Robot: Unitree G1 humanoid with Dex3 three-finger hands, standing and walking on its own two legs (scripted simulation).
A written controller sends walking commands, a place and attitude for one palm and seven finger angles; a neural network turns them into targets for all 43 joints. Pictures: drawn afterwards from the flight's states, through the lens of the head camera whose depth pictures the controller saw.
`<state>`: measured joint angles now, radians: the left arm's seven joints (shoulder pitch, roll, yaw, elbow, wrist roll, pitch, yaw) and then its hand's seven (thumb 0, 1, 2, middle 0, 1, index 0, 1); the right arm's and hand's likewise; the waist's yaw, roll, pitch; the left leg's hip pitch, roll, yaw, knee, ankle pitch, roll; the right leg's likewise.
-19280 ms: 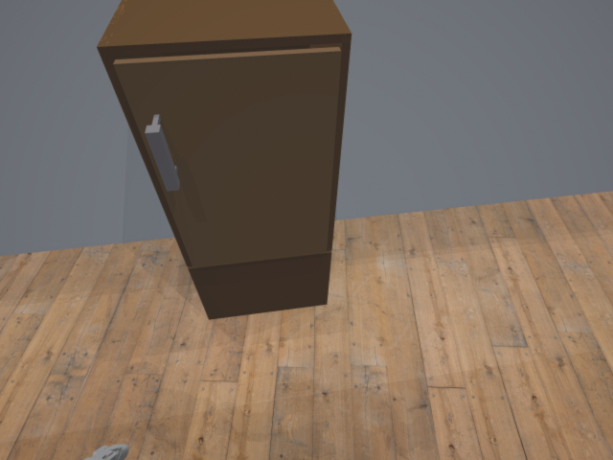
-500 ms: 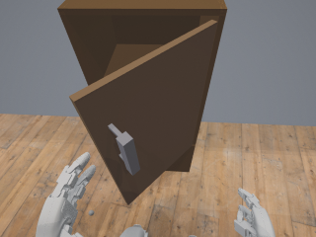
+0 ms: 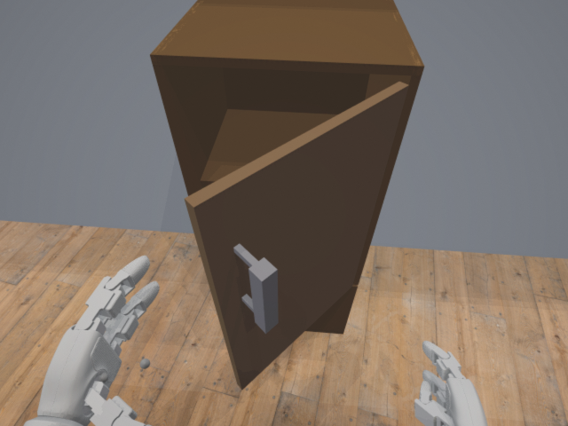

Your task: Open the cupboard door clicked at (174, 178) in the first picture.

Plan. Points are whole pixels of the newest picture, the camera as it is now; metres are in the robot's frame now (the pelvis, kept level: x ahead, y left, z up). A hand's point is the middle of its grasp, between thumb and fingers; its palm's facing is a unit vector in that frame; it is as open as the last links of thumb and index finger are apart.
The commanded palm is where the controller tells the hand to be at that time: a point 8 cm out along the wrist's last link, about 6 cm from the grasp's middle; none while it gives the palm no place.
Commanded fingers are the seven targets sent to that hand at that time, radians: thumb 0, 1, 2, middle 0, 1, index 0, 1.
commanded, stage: draw the hand back to the body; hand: left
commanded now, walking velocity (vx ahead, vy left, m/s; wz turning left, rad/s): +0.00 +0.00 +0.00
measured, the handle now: (254, 288) +0.29 +0.07 +0.06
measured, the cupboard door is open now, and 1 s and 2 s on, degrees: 48 48 48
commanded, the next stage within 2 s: step back with the hand held close in 1.10 s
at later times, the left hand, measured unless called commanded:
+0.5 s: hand (55, 298) +0.20 +0.25 +0.17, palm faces +0.33 -0.86 -0.38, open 11.8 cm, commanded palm +0.15 +0.30 +0.19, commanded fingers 0.00 0.55 0.75 -0.19 -0.30 -0.19 -0.30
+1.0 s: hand (59, 280) +0.21 +0.24 +0.19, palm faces +0.42 -0.82 -0.38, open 7.5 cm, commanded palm +0.16 +0.28 +0.22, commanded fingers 0.00 0.90 0.90 -0.20 -0.30 -0.20 -0.30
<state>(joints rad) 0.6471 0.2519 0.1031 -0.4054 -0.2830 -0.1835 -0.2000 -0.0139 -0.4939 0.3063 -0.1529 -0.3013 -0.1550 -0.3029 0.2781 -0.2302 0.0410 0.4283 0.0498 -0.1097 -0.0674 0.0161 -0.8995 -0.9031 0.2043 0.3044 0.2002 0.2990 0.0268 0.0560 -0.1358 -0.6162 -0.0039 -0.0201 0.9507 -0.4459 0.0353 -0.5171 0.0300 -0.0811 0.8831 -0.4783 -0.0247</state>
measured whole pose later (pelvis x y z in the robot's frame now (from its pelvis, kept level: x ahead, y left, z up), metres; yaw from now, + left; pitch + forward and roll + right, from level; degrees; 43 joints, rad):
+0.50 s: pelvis +0.02 +0.02 +0.04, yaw -1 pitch -1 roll -1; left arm 0.58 0.33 0.20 -0.48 -0.05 -0.02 0.13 0.00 0.21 0.61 -0.18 -0.30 -0.19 -0.30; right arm 0.23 -0.22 0.08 0.56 0.00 -0.11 -0.08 0.02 -0.90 -0.90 0.21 0.30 0.20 0.30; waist 0.06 0.05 -0.03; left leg -0.23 -0.05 0.02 0.56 -0.30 0.07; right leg -0.15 -0.01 -0.03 0.50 -0.32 0.01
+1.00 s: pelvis +0.02 -0.02 +0.05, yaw -1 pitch -4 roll +0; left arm 0.48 0.33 0.30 -0.38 -0.08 -0.05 0.11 0.01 0.86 0.89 -0.21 -0.30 -0.21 -0.30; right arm 0.19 -0.24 0.03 0.64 0.00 -0.07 -0.08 0.01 -0.90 -0.90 0.20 0.30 0.20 0.30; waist 0.07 0.06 0.02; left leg -0.11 -0.01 0.01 0.41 -0.23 0.02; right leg -0.03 0.03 -0.04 0.36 -0.26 -0.04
